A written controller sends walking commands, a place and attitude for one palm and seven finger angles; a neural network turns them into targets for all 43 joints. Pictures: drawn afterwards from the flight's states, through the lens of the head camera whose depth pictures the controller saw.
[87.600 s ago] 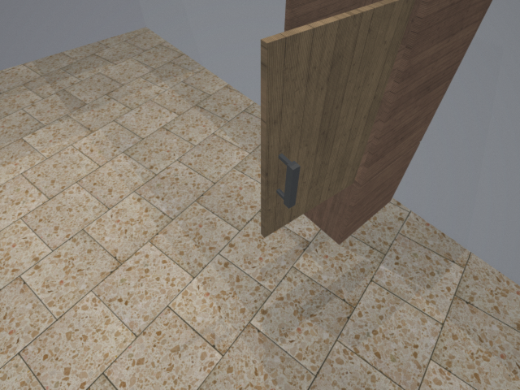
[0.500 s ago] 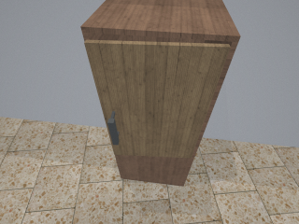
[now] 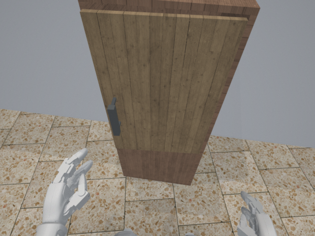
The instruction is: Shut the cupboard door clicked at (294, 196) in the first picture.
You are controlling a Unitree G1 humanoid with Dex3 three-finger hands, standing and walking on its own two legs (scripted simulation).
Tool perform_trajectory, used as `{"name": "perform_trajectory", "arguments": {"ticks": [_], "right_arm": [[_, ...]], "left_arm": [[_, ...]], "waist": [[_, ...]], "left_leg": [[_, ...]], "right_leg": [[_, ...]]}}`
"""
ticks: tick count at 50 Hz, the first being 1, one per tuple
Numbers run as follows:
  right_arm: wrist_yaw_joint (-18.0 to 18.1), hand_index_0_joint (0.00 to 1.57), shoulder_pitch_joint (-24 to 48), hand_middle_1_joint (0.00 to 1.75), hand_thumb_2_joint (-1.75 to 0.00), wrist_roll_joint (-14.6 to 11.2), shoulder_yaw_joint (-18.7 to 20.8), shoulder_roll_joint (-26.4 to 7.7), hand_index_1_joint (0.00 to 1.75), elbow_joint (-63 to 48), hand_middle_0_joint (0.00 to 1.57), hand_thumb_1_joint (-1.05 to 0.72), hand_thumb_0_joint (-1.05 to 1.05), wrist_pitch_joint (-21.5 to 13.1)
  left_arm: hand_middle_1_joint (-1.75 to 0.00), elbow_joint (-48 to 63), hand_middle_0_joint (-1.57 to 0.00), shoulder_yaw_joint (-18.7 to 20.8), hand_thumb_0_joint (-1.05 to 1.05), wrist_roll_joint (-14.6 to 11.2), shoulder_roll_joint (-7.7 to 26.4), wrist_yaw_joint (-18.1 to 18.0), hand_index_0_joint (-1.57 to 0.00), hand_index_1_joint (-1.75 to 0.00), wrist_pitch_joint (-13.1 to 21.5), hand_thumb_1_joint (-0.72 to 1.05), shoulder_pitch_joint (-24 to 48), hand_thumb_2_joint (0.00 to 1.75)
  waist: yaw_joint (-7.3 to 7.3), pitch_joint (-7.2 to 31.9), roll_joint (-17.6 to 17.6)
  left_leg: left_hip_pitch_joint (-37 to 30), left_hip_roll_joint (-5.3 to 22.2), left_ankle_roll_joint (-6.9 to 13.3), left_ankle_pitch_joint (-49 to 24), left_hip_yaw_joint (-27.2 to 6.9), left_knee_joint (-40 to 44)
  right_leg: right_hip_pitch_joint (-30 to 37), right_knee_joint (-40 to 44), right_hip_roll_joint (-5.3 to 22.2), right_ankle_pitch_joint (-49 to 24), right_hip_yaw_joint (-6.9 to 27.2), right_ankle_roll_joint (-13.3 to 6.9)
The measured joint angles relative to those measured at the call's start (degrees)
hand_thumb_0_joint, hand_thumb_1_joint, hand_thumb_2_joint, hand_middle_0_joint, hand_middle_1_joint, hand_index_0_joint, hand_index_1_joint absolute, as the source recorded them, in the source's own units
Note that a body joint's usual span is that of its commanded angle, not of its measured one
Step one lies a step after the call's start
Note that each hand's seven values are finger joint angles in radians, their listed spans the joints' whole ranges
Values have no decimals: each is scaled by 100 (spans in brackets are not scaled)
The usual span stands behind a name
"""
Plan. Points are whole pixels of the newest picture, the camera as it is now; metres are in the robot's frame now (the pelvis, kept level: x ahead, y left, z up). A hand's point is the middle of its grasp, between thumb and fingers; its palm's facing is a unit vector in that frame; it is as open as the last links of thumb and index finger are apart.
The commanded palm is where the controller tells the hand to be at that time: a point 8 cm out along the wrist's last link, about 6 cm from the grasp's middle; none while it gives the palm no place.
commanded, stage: raise the hand and make a fist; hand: left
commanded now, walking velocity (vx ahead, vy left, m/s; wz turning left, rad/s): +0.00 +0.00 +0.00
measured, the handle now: (115, 117) +0.51 +0.17 -0.04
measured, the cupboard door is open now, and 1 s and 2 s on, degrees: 4 4 4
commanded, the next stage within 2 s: bring the fist close to the handle in 1.66 s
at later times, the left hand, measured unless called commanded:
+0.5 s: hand (92, 204) +0.21 +0.17 -0.03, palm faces -0.07 -1.00 -0.01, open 4.5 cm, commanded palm +0.17 +0.23 -0.02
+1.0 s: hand (85, 201) +0.22 +0.19 -0.02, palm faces -0.04 -1.00 -0.03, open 3.1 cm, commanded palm +0.20 +0.24 -0.02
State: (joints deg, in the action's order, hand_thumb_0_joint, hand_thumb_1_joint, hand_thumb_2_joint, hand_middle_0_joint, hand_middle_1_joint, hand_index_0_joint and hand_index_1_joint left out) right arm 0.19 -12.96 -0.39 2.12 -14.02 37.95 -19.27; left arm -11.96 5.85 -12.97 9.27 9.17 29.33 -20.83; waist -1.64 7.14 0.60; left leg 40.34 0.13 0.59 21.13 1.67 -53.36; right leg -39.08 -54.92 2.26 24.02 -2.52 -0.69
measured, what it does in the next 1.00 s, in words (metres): lowers itself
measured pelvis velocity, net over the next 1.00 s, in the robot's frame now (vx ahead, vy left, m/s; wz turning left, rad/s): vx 0.01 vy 0.01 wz -0.01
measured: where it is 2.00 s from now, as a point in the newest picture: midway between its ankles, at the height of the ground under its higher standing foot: outside the picture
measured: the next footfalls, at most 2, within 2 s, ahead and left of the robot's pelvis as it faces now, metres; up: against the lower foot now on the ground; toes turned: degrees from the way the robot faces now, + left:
none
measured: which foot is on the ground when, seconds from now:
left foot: down 0.00-1.00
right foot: down 0.00-1.00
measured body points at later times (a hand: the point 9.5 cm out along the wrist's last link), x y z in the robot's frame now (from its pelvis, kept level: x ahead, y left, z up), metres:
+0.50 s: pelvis +0.01 -0.01 -0.08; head +0.10 -0.01 +0.37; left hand +0.21 +0.23 -0.02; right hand +0.21 -0.22 -0.17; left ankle +0.06 +0.11 -0.68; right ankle +0.04 -0.12 -0.68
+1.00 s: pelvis +0.01 +0.01 -0.07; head +0.08 +0.02 +0.37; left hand +0.21 +0.24 -0.02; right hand +0.21 -0.22 -0.13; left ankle +0.06 +0.11 -0.68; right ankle +0.04 -0.12 -0.68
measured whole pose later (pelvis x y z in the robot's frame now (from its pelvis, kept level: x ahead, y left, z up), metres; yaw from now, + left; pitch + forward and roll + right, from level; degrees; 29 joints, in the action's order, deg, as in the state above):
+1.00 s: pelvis +0.01 +0.01 -0.07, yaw -1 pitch +18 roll -4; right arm 2.8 -11.7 -1.3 -0.3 -12.5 26.4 -9.0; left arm 4.8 7.9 -15.9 14.0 15.8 23.9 -26.6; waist 0.4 10.6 -1.5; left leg 63.7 2.0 0.8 32.0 -1.8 -77.3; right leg -59.5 -74.2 0.5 33.0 -5.1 -0.6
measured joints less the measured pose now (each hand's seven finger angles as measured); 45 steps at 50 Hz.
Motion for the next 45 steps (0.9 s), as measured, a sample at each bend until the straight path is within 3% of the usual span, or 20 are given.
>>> {"name": "perform_trajectory", "arguments": {"ticks": [2,3,5,9,12,15,20,24,34,45], "right_arm": [[-83,20,198,30,-90,-13,100,-29,30,-320,20,-90,1,27],[-95,20,279,30,-90,-36,139,-48,30,-482,20,-90,1,72],[-54,20,405,30,-90,-100,190,-78,30,-766,20,-90,1,201],[141,20,509,30,-90,-159,169,-65,30,-1085,19,-90,1,381],[259,20,517,30,-90,-133,66,29,30,-1069,19,-90,1,420],[299,20,537,30,-90,-106,-67,128,30,-908,19,-90,1,452],[308,20,495,30,-90,-142,-206,329,30,-694,20,-90,1,634],[302,20,304,30,-90,-155,-181,423,30,-673,20,-90,1,789],[323,20,-7,30,-90,-138,-33,101,30,-778,20,-90,2,871],[302,20,120,30,-90,-109,-116,90,30,-1080,20,-90,1,980]], "left_arm": [[-42,-10,-31,57,1,-72,32,629,-31,-42,640,92,-15,90],[-44,36,-33,62,1,-116,65,865,-32,-44,742,92,-78,90],[-47,185,-36,59,1,-241,124,1149,-36,-48,592,91,-293,90],[-55,746,-43,122,1,-368,230,1082,-43,-55,-25,91,-872,90],[-61,1306,-49,220,2,-382,327,930,-49,-61,-85,90,-1140,90],[-67,1670,-54,295,2,-441,372,1011,-54,-67,-31,90,-1042,90],[-77,1733,-63,303,2,-522,373,1329,-63,-77,-532,90,-581,90],[-85,1685,-70,346,2,-526,377,1279,-70,-85,-940,90,-527,90],[-105,1705,-89,321,2,-473,353,915,-88,-105,-454,91,-802,90],[-127,1751,-109,208,2,-330,451,666,-109,-127,-483,90,-660,90]], "waist": [[73,123,92],[112,149,128],[194,162,166],[389,165,79],[520,177,-20],[582,185,-150],[514,201,-298],[397,234,-313],[263,307,-256],[195,325,-189]], "left_leg": [[661,70,-54,255,-6,-725],[932,93,-66,405,-17,-1060],[1346,117,-85,691,-58,-1603],[1862,172,-140,1009,-242,-2263],[2112,210,-178,1141,-396,-2511],[2320,223,-187,1198,-514,-2654],[2492,230,-170,1187,-497,-2654],[2438,235,-127,1149,-379,-2508],[2407,205,-30,1133,-290,-2449],[2382,192,15,1107,-322,-2440]], "right_leg": [[-671,-726,-52,280,20,-15],[-937,-1043,-69,399,17,-42],[-1332,-1565,-83,639,-10,-87],[-1742,-2109,-138,980,-172,-143],[-1901,-2246,-183,1085,-314,-180],[-2035,-2301,-205,1123,-425,-192],[-2208,-2281,-212,1089,-406,-161],[-2212,-2173,-212,1029,-292,-115],[-2185,-2090,-182,982,-205,-35],[-2110,-2006,-178,923,-235,4]]}}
